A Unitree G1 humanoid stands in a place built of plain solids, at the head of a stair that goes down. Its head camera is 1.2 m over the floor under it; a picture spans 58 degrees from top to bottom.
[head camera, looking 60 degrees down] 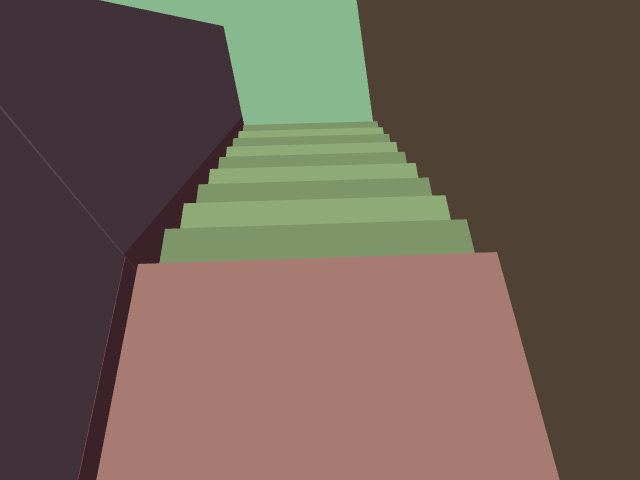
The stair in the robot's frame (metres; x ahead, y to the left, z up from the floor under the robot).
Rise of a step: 0.16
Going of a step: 0.23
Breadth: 1.13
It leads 2 degrees to the left of straight ahead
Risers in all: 10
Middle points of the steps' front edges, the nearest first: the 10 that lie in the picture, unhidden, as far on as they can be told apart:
0.63 0.00 0.00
0.86 0.01 -0.16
1.08 0.02 -0.32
1.31 0.03 -0.48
1.53 0.04 -0.64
1.76 0.05 -0.80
1.99 0.05 -0.97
2.21 0.06 -1.13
2.44 0.07 -1.29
2.66 0.08 -1.45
